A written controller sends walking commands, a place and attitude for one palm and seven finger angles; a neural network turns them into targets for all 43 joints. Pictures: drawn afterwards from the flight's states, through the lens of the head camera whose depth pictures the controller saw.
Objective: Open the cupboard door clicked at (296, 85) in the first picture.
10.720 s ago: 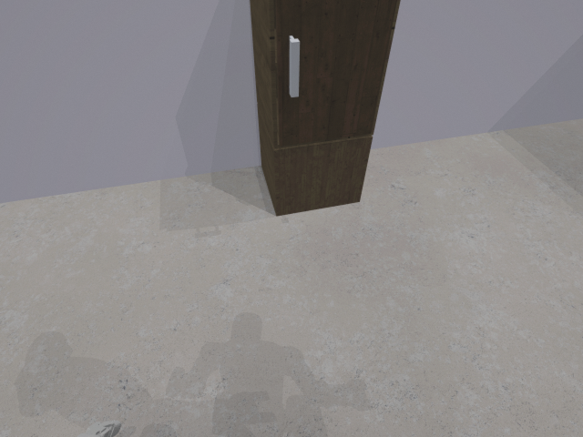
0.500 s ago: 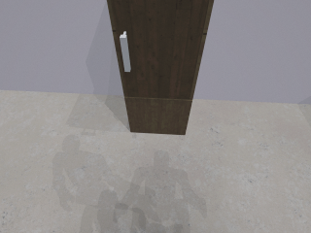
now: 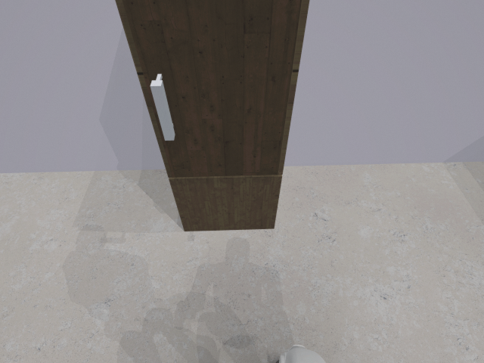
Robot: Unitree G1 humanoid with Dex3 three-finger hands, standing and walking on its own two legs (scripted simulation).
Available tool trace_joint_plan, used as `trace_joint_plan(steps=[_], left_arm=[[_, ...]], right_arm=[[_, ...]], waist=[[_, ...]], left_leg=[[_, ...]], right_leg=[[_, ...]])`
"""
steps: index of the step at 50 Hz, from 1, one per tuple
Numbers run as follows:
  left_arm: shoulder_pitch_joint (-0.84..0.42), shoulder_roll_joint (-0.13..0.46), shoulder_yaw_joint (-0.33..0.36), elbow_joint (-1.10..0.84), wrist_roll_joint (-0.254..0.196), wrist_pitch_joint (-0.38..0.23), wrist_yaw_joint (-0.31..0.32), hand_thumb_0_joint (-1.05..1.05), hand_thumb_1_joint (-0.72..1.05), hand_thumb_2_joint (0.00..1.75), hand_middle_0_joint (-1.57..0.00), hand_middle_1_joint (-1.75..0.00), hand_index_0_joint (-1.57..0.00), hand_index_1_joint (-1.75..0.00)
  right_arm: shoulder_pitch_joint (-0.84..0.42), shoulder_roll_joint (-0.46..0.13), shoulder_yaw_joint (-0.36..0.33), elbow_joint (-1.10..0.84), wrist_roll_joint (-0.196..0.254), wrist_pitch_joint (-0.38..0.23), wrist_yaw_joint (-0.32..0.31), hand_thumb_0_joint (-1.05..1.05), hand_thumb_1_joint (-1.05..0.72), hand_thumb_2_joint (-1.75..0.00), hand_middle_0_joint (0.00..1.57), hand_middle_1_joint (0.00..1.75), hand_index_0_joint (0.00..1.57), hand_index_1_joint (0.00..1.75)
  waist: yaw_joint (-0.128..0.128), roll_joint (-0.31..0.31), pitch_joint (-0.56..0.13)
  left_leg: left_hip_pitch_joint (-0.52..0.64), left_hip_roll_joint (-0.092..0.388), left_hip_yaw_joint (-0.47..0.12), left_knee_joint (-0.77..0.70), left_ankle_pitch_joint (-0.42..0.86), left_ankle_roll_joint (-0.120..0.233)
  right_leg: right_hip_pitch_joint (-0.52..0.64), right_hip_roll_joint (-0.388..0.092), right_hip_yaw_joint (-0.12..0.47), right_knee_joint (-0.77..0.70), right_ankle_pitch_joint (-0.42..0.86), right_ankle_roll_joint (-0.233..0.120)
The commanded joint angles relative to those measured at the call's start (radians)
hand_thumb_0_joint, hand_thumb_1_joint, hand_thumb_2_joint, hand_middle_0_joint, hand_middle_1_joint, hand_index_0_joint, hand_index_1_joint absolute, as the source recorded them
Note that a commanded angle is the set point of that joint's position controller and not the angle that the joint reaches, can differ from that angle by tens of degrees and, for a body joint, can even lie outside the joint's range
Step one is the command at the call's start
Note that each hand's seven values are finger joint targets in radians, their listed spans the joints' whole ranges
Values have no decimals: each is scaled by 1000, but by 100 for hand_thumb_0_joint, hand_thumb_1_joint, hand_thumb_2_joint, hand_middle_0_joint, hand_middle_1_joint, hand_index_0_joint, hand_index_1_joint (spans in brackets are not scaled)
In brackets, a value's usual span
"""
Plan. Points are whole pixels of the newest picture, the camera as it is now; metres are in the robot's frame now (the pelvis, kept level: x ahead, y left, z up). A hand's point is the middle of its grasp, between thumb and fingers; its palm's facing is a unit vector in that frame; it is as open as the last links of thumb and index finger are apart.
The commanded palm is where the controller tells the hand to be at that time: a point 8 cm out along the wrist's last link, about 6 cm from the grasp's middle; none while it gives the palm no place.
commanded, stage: take the last steps up to it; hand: left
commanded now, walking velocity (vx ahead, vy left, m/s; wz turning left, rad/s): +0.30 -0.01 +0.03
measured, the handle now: (164, 108) +0.75 +0.22 -0.02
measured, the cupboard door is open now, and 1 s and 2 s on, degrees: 0 0 0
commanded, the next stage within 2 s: come to a stop and stand still in 0.38 s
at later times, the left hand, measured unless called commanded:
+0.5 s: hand out of the picture +0.13 +0.17 -0.18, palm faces +0.15 -0.98 -0.14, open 7.3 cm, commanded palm none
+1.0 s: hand (172, 310) +0.25 +0.15 -0.15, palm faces +0.06 -0.95 -0.31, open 7.4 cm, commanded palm none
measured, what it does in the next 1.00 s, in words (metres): walks ahead: right foot, then left foot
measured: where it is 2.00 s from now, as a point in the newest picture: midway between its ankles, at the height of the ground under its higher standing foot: outside the picture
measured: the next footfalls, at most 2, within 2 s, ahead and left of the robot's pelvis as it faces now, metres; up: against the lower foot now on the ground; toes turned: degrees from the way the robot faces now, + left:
right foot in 0.04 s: +0.16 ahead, -0.13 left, +0.00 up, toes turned -7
left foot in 0.48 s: +0.25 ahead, +0.11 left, +0.00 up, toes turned +10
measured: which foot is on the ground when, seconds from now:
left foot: down 0.00-0.04, up 0.06-0.46, down 0.48-0.94, up 0.96-1.00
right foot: up 0.00-0.02, down 0.04-0.48, up 0.50-0.92, down 0.94-1.00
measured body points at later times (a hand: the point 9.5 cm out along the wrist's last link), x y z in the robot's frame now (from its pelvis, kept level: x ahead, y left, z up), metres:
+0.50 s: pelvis +0.17 +0.00 +0.00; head +0.17 +0.02 +0.45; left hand +0.12 +0.22 -0.17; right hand +0.25 -0.23 -0.14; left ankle +0.21 +0.10 -0.73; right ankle +0.12 -0.12 -0.73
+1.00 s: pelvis +0.19 -0.05 +0.00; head +0.21 -0.09 +0.44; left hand +0.25 +0.20 -0.13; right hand +0.25 -0.29 -0.18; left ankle +0.20 +0.09 -0.71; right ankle +0.23 -0.16 -0.73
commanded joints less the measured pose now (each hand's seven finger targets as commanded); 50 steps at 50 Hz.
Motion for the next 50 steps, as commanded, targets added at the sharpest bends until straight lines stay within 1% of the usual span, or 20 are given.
trace_joint_plan(steps=[1, 2, 3, 4, 6, 10, 18, 22, 23, 24, 25, 29, 34, 38, 43, 45, 46, 47, 49, 50], left_arm=[[282, 127, 39, 25, 11, -62, 12, 0, 90, 90, -20, -30, -20, -30], [405, 225, 67, 57, 20, -75, 27, 0, 90, 90, -20, -30, -20, -30], [441, 278, 72, 68, -1, -73, 31, 0, 90, 90, -20, -30, -20, -30], [337, 248, 68, 40, -9, -64, 37, 0, 90, 90, -20, -30, -20, -30], [170, 167, 47, -1, -2, -63, 43, 0, 90, 90, -20, -30, -20, -30], [72, 76, 16, -18, 8, -72, 47, 0, 90, 90, -20, -30, -20, -30], [186, 109, 27, 25, 13, -79, 40, 0, 90, 90, -20, -30, -20, -30], [187, 99, 26, 34, 7, -61, 40, 0, 90, 90, -20, -30, -20, -30], [210, 61, 19, 32, 3, -56, 37, 0, 90, 90, -20, -30, -20, -30], [228, 8, 9, 15, -2, -51, 32, 0, 90, 90, -20, -30, -20, -30], [187, 24, 4, -2, 3, -51, 39, 0, 90, 90, -20, -30, -20, -30], [214, 0, -13, 71, -8, -29, 54, 0, 90, 90, -20, -30, -20, -30], [191, 52, 9, 39, 5, 21, 60, 0, 90, 90, -20, -30, -20, -30], [151, 51, 30, -5, 5, 46, 61, 0, 90, 90, -20, -30, -20, -30], [163, 46, 28, -29, 2, 29, 58, 0, 90, 90, -20, -30, -20, -30], [213, 86, 31, -15, 11, 6, 60, 0, 90, 90, -20, -30, -20, -30], [195, 169, 39, -24, 25, -10, 68, 0, 90, 90, -20, -30, -20, -30], [185, 222, 41, -43, 18, -12, 66, 0, 90, 90, -20, -30, -20, -30], [121, 208, 42, -63, 14, -7, 68, 0, 90, 90, -20, -30, -20, -30], [81, 213, 48, -72, 15, -4, 70, 0, 90, 90, -20, -30, -20, -30]], right_arm=[[-15, -168, -31, -36, 12, -24, 2, 0, -90, -90, 20, 30, 20, 30], [28, -107, -23, -52, 23, -27, 13, 0, -90, -90, 20, 30, 20, 30], [13, -99, -21, -79, 27, -23, 11, 0, -90, -90, 20, 30, 20, 30], [-19, -115, -31, -84, 29, -14, 12, 0, -90, -90, 20, 30, 20, 30], [-102, -79, -30, -91, 13, -2, 24, 0, -90, -90, 20, 30, 20, 30], [2, -25, -28, -62, -3, 39, 33, 0, -90, -90, 20, 30, 20, 30], [-198, -33, -25, -145, 2, 12, 49, 0, -90, -90, 20, 30, 20, 30], [-117, -68, -28, -115, 0, -11, 44, 0, -90, -90, 20, 30, 20, 30], [-48, -131, -37, -99, -3, -19, 36, 0, -90, -90, 20, 30, 20, 30], [20, -223, -59, -93, -9, -17, 28, 0, -90, -90, 20, 30, 20, 30], [13, -219, -48, -93, -6, -3, 17, 0, -90, -90, 20, 30, 20, 30], [-202, -119, -2, -114, 6, -8, -20, 0, -90, -90, 20, 30, 20, 30], [-206, -184, -41, -110, 15, 30, -31, 0, -90, -90, 20, 30, 20, 30], [-268, -199, -59, -131, 3, 53, -28, 0, -90, -90, 20, 30, 20, 30], [-320, -201, -71, -151, -3, 65, -9, 0, -90, -90, 20, 30, 20, 30], [-298, -168, -69, -149, 7, 68, 3, 0, -90, -90, 20, 30, 20, 30], [-248, -94, -59, -157, 16, 71, 11, 0, -90, -90, 20, 30, 20, 30], [-272, -82, -55, -185, 21, 84, 12, 0, -90, -90, 20, 30, 20, 30], [-265, -98, -60, -167, 13, 114, 15, 0, -90, -90, 20, 30, 20, 30], [-264, -107, -62, -161, 8, 116, 19, 0, -90, -90, 20, 30, 20, 30]], waist=[[179, -8, -91], [208, -247, -212], [187, -276, -249], [158, -148, -150], [106, -80, 16], [-1, -116, 33], [68, -113, 29], [25, -31, -21], [2, 113, -60], [-6, 336, -86], [-6, 257, -60], [66, 91, -41], [45, 79, -85], [58, 140, -63], [79, 196, -69], [100, 63, -96], [82, -200, -109], [99, -301, -88], [79, -175, -55], [71, -225, -30]], left_leg=[[-309, 169, -38, 364, 665, 75], [-528, 38, 30, 672, 232, 29], [-632, -17, -36, 923, -172, 28], [-656, 45, -88, 1009, -118, 43], [-678, 110, -90, 1000, 12, 38], [-534, 120, -41, 811, 120, 0], [-531, 101, 25, 382, 159, -21], [-242, 59, 52, 155, 239, -21], [-125, 152, -88, 77, 244, 14], [-51, 368, -351, -32, 298, 99], [-111, 428, -406, -74, 393, 170], [-215, 332, -144, 8, 1068, 152], [-134, 355, -118, 38, 1118, 168], [-216, 355, -85, 46, 956, 168], [-284, 306, -67, 91, 694, 119], [-334, 208, -12, 218, 417, 38], [-448, 81, 49, 378, 61, -23], [-478, 14, -8, 524, -214, -34], [-471, 23, -92, 697, -158, -29], [-520, 21, -111, 765, -115, -28]], right_leg=[[518, 19, 19, -186, 99, -57], [726, -243, 362, -272, 109, -147], [708, -393, 627, -406, 145, -227], [593, -387, 579, -461, -34, -246], [295, -321, 469, -524, -269, -200], [85, -195, 141, -559, -94, -135], [254, -196, 122, -505, 42, -174], [173, -134, 61, -318, -11, -121], [93, -58, 14, -135, -57, -81], [-38, 47, -80, 108, -269, -27], [-58, 45, -4, 237, -366, -23], [109, -27, 84, 142, -220, 19], [73, 13, 67, 179, -178, 25], [55, 26, 100, 260, -193, 21], [193, 29, 48, -11, -79, 10], [323, 0, 65, -269, 173, 14], [368, -185, 291, -353, 415, -32], [280, -329, 417, -388, 576, -140], [156, -312, 371, -447, 270, -184], [156, -290, 404, -453, 159, -173]])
